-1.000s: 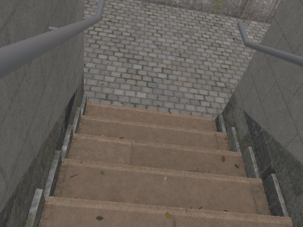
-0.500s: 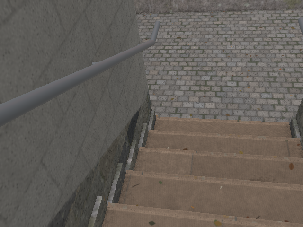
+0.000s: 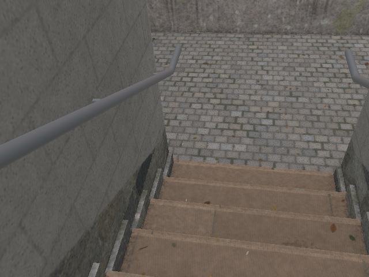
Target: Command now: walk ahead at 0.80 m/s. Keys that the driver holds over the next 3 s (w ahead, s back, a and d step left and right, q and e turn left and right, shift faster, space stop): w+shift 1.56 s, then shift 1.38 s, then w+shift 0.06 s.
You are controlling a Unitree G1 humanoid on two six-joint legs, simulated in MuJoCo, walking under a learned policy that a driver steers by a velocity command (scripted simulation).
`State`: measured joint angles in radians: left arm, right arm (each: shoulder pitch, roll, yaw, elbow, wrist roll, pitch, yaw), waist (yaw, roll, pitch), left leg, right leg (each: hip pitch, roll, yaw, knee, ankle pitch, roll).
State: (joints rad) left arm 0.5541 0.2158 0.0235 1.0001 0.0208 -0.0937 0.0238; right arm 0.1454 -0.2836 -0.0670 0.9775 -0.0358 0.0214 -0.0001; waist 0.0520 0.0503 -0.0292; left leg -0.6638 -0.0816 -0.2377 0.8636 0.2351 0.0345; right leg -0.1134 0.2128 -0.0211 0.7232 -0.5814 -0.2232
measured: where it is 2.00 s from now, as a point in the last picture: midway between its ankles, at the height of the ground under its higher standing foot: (232, 189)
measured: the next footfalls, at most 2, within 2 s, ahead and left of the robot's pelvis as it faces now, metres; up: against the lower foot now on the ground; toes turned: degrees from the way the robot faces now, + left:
left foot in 0.28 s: +0.23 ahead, +0.04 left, -0.17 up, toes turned -3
right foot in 0.66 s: +0.55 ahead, -0.18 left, -0.34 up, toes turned -1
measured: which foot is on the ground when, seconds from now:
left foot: up 0.00-0.26, down 0.28-0.64, up 0.66-1.00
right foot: down 0.00-0.28, up 0.30-0.64, down 0.66-1.00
